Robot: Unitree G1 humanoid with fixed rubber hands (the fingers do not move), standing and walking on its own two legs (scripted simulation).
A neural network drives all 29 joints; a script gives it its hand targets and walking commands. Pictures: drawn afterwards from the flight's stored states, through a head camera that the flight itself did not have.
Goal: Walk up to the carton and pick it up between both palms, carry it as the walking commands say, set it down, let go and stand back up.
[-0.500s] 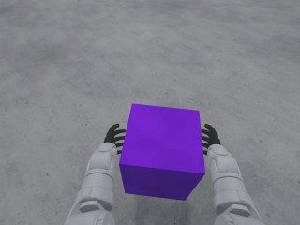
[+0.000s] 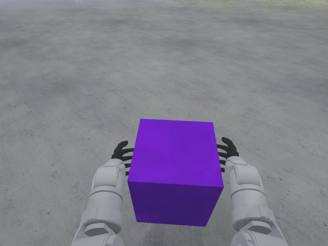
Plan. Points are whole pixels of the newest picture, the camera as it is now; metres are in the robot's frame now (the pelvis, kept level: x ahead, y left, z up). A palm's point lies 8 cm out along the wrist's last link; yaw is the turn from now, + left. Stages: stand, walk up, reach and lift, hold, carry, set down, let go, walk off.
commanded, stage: reach and lift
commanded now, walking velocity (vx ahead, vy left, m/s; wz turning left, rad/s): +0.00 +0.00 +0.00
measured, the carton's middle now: (173, 173) +0.35 -0.01 -0.02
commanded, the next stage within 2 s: hold in 1.00 s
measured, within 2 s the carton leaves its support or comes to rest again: neither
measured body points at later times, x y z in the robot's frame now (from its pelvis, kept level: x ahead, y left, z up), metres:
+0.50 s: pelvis +0.01 -0.01 +0.01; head -0.05 -0.02 +0.45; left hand +0.34 +0.13 +0.06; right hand +0.34 -0.17 +0.06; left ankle +0.04 +0.12 -0.72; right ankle +0.04 -0.12 -0.72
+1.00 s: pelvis +0.01 +0.00 +0.01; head -0.07 -0.01 +0.45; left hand +0.33 +0.13 +0.07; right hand +0.32 -0.17 +0.06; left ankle +0.04 +0.12 -0.72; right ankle +0.04 -0.12 -0.72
